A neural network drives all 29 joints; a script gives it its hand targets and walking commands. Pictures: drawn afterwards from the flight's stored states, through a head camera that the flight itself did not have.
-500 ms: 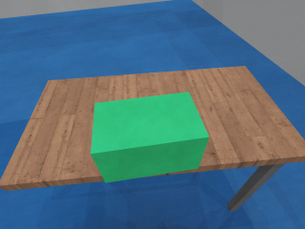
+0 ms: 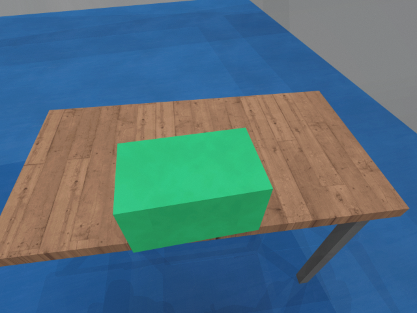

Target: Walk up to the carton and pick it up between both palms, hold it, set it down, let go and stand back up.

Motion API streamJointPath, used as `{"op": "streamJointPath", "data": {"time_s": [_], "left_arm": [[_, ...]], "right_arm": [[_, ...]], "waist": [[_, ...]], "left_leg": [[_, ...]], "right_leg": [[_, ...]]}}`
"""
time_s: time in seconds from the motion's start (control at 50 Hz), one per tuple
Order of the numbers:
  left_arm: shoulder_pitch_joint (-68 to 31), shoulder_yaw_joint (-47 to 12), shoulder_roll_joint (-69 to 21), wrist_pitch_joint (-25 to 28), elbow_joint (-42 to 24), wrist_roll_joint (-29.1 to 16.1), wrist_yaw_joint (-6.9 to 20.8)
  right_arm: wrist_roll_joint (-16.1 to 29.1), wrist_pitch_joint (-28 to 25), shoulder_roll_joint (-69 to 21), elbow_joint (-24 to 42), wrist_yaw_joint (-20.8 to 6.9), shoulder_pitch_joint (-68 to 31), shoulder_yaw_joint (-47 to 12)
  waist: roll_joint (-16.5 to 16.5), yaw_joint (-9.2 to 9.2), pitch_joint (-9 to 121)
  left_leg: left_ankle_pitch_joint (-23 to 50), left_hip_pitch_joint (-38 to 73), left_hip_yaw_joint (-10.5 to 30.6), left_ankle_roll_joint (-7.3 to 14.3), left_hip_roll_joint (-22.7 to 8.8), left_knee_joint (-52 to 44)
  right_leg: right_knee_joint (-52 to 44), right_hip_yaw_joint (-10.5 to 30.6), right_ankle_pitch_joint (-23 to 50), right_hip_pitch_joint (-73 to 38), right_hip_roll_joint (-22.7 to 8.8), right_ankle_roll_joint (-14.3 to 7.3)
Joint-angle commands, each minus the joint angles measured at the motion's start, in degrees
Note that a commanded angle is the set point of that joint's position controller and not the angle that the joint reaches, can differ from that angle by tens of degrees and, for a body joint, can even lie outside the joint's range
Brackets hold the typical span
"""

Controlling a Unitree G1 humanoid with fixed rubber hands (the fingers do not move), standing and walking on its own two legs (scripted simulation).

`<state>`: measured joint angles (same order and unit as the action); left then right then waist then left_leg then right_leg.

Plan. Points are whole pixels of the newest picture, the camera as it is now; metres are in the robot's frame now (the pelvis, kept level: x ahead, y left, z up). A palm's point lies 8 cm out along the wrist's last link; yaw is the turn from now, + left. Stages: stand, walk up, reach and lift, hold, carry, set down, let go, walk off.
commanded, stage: walk up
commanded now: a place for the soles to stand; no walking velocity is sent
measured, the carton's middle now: (191, 188) +0.39 +0.04 +0.01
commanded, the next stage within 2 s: reach and lift in 1.42 s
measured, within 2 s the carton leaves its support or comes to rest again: neither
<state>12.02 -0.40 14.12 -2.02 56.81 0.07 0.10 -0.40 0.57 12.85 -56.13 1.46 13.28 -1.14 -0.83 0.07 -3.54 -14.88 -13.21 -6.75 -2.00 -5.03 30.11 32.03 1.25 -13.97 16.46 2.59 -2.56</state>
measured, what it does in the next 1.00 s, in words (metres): steps on the spot: left foot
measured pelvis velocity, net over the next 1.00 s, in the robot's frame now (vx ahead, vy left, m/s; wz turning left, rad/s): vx -0.02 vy -0.03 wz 0.17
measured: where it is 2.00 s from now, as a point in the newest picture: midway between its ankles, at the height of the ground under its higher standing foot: outside the picture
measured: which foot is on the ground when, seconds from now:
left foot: down 0.00-0.18, up 0.20-0.42, down 0.44-1.00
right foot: down 0.00-1.00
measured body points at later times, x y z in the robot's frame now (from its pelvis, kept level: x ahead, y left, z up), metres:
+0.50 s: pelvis -0.04 -0.02 +0.00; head -0.04 -0.01 +0.45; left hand +0.02 +0.22 -0.15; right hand -0.01 -0.27 -0.15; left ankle -0.07 +0.09 -0.73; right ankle +0.03 -0.09 -0.73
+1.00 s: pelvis -0.02 -0.03 +0.00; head -0.02 -0.02 +0.45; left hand -0.03 +0.22 -0.15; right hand +0.03 -0.25 -0.15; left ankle -0.07 +0.09 -0.73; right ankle +0.03 -0.09 -0.73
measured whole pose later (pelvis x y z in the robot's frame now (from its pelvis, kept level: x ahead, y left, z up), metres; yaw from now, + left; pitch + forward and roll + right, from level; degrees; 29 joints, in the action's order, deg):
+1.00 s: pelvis -0.02 -0.03 +0.00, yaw +10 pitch -1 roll +0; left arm 11.3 -1.4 12.5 -1.2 63.9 0.2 -1.5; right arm 0.2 -1.4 9.8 -60.6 1.8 16.5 -1.4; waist 0.2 0.8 -1.5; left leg -18.2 -9.0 6.4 0.1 1.9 28.6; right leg 25.5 -8.3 -10.2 14.5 1.5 -4.4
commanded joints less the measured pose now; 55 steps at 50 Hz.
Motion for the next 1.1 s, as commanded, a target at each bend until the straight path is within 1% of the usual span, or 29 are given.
{"op": "streamJointPath", "data": {"time_s": [0.0,0.04,0.08,0.12,0.14,0.16,0.18,0.2,0.24,0.28,0.32,0.34,0.36,0.4,0.42,0.44,0.46,0.48,0.5,0.54,0.58,0.64,0.68,0.74,0.94,1.0,1.02,1.06,1.08], "left_arm": [[0.2,2.6,9.4,0.8,-5.4,0.6,-0.6],[0.1,2.9,8.6,0.2,-6.5,1.2,-0.6],[1.5,3.2,8.0,-0.2,-7.3,1.5,-0.6],[3.6,3.7,8.3,-0.3,-7.5,1.3,-0.3],[4.0,4.2,9.7,-0.2,-8.4,1.2,-0.3],[3.1,5.0,12.9,-0.3,-9.3,-0.1,-0.4],[1.9,5.4,13.7,-0.6,-9.2,-0.7,-1.2],[0.1,5.4,13.1,-1.0,-9.6,-0.4,-2.2],[-3.8,4.5,9.2,-1.4,-11.3,0.7,-3.0],[-4.2,3.8,6.9,-1.0,-11.9,1.5,-2.9],[-4.0,3.6,6.8,-0.7,-11.0,1.6,-3.0],[-3.5,3.5,7.2,-0.6,-10.3,1.6,-3.1],[-3.6,3.4,7.7,-0.6,-9.3,1.6,-3.0],[-2.8,3.2,8.9,-0.9,-7.8,1.3,-2.7],[-2.1,2.7,8.3,-0.9,-7.2,1.2,-2.3],[-0.9,1.8,6.0,-0.7,-6.7,0.7,-1.9],[-0.5,1.5,5.1,-0.6,-5.8,0.3,-1.6],[-1.7,1.2,4.8,-0.3,-4.9,0.9,-1.4],[-1.7,1.1,4.3,0.3,-4.2,1.3,-1.1],[-0.8,1.3,5.6,1.9,-2.6,1.5,-0.9],[0.0,1.2,6.4,2.6,-1.1,1.1,-1.0],[-0.4,0.8,5.7,2.3,0.5,0.0,-1.3],[-1.0,0.6,5.9,2.0,1.3,-0.3,-1.7],[-0.8,0.5,5.8,1.8,2.4,-0.2,-1.8],[-0.3,0.2,6.0,1.7,4.4,0.1,-2.1],[-0.6,0.3,6.7,1.6,4.5,0.0,-2.2],[-1.0,0.4,6.6,1.5,4.4,0.1,-2.3],[-1.4,0.5,7.4,1.4,4.5,0.2,-2.3],[-1.3,0.5,7.2,1.3,4.3,0.1,-2.3]], "right_arm": [[-0.3,-0.7,12.9,3.7,1.1,0.9,3.8],[-0.6,0.1,13.1,4.3,1.1,-0.3,4.4],[-0.6,0.6,12.9,5.0,1.2,-2.5,4.5],[-0.9,1.2,12.6,5.6,1.1,-4.1,4.6],[-0.8,1.7,10.9,6.0,0.9,-4.1,4.2],[-0.4,2.1,8.2,6.3,0.7,-3.5,3.3],[-0.5,2.7,7.6,6.6,0.9,-2.5,3.6],[-0.2,2.8,7.7,6.2,1.2,-0.3,3.9],[0.3,1.8,8.1,5.1,1.4,3.6,4.4],[-0.3,0.9,7.9,4.6,1.4,5.2,4.5],[-0.3,0.7,7.0,5.2,0.9,5.5,4.3],[-0.3,0.6,6.7,5.4,0.7,6.0,4.3],[0.0,0.6,5.8,5.2,0.4,7.1,4.3],[-0.2,0.0,5.6,4.6,-0.1,11.1,4.6],[-0.5,-0.5,6.1,4.7,-0.2,12.4,4.9],[-0.8,-1.0,7.6,4.8,-0.1,12.5,5.0],[0.5,-1.5,9.1,5.0,-0.1,8.2,5.1],[0.8,-1.8,9.2,4.7,0.2,4.0,4.8],[1.0,-2.4,7.5,4.2,0.2,2.4,3.8],[0.9,-3.4,7.0,3.1,-0.1,4.4,3.1],[1.1,-3.7,5.8,2.4,-0.5,6.9,2.8],[1.1,-2.8,4.0,0.6,-0.3,8.0,2.1],[0.8,-2.5,3.6,-0.5,-0.1,9.2,1.7],[0.6,-2.7,4.1,-1.5,0.3,9.1,1.4],[0.6,-2.8,4.8,-2.6,0.9,6.2,1.1],[0.6,-2.6,4.6,-2.7,0.9,6.6,1.1],[0.5,-2.5,4.6,-2.7,1.0,6.2,1.1],[0.6,-2.5,4.3,-2.8,1.0,6.5,0.8],[0.5,-2.4,4.9,-2.6,1.0,6.2,0.9]], "waist": [[2.8,-0.01,6.3],[6.2,-0.27,4.8],[8.1,0.39,4.0],[6.4,1.6,1.5],[-0.8,2.03,0.5],[-10.3,2.43,-0.2],[-11.8,2.03,-1.4],[-10.5,1.23,-1.3],[-6.7,-0.51,2.0],[-4.0,-0.03,4.8],[-3.7,0.19,4.5],[-3.1,0.38,3.9],[-4.8,0.13,4.0],[-3.8,-1.17,2.4],[-1.6,-1.46,1.8],[3.8,-0.93,1.1],[7.3,0.51,-2.0],[5.9,1.37,-6.0],[5.5,2.51,-5.8],[8.0,1.97,-0.4],[6.6,1.11,4.0],[1.6,0.71,2.3],[0.5,-0.13,0.5],[-1.1,-0.16,-0.3],[2.3,0.81,1.7],[0.6,0.48,2.2],[1.7,0.38,1.2],[0.7,0.35,1.4],[1.5,0.27,1.2]], "left_leg": [[12.6,3.4,9.9,9.8,-8.8,-4.4],[8.9,-0.2,12.8,12.6,-11.7,-6.2],[6.1,-4.9,13.7,13.7,-14.1,-7.5],[0.5,-10.1,11.4,11.6,-11.9,-5.4],[-6.1,-9.7,6.7,8.7,-6.8,1.3],[-13.0,-8.0,1.0,4.3,3.7,13.1],[-21.7,-9.8,5.3,3.9,7.2,22.5],[-22.2,-10.7,9.6,4.3,6.4,27.5],[-17.9,-10.5,12.9,3.9,5.5,31.7],[-16.7,-9.8,12.2,3.0,5.6,29.1],[-17.4,-9.3,11.6,2.3,4.9,21.7],[-16.7,-7.4,10.9,2.6,4.8,17.3],[-15.8,-5.0,10.1,2.9,4.8,11.5],[-5.3,4.8,9.4,4.5,5.0,-2.4],[-3.2,7.7,12.8,5.8,3.7,-8.0],[-10.7,5.9,24.7,7.8,-3.0,-13.4],[-23.9,-5.6,34.3,11.3,-9.5,-18.9],[-22.5,-15.6,32.4,11.2,-9.3,-20.1],[-16.3,-16.7,28.0,9.0,-6.5,-18.8],[-1.8,-12.7,21.9,5.4,-2.3,-14.5],[-1.1,-7.6,20.1,5.4,-0.9,-12.6],[-2.8,-4.7,17.2,5.5,1.5,-9.1],[-2.4,-4.8,16.8,5.4,2.0,-8.1],[-1.2,-5.1,16.9,5.3,2.0,-7.4],[5.4,-6.7,18.6,5.4,1.3,-6.7],[3.9,-6.7,18.5,5.1,1.9,-5.9],[3.9,-7.2,18.2,4.9,2.0,-5.4],[3.6,-7.3,18.3,5.0,2.3,-5.2],[3.3,-7.5,18.0,4.8,2.4,-4.8]], "right_leg": [[1.9,4.0,13.1,0.9,-4.7,0.4],[6.5,3.0,7.5,1.1,-3.8,1.6],[8.9,2.4,-1.5,-0.6,-3.5,2.5],[6.0,4.8,-4.0,-2.3,-4.4,2.4],[-3.8,10.6,-2.5,-0.2,-8.0,2.2],[-17.5,22.1,-5.2,4.4,-13.4,0.0],[-22.0,26.7,-7.4,5.7,-16.0,-2.0],[-21.9,25.6,-11.1,5.2,-17.0,-3.4],[-17.9,20.6,-10.0,1.7,-16.0,-6.8],[-17.1,18.8,-11.4,-1.0,-15.8,-8.1],[-17.2,19.1,-15.7,-2.2,-17.3,-8.3],[-17.2,17.9,-15.6,-2.1,-17.3,-7.5],[-17.0,17.2,-16.7,-1.7,-16.9,-6.6],[-16.9,14.0,-21.1,5.9,-15.5,-2.8],[-15.8,11.7,-21.1,8.8,-13.6,0.3],[-10.4,8.3,-18.8,10.1,-10.5,2.7],[-2.5,0.5,-12.4,5.5,-3.6,3.5],[-0.3,0.9,-7.4,-2.3,-4.1,2.6],[-3.6,1.7,-1.9,-6.1,-4.6,1.5],[-8.0,4.3,7.3,-12.4,-7.2,0.0],[-8.7,5.1,3.9,-13.1,-8.7,-0.8],[-13.3,6.7,-2.9,-8.6,-10.5,-1.2],[-15.1,6.9,-5.3,-6.7,-11.0,-1.3],[-15.7,5.9,-4.5,-6.8,-10.8,-1.2],[-11.9,2.7,4.3,-11.0,-10.6,-1.7],[-12.5,2.9,2.8,-11.5,-11.2,-2.3],[-12.8,2.9,3.1,-11.2,-11.5,-2.6],[-12.8,2.5,1.9,-11.2,-12.0,-2.8],[-13.2,2.3,1.3,-10.8,-12.3,-2.8]]}}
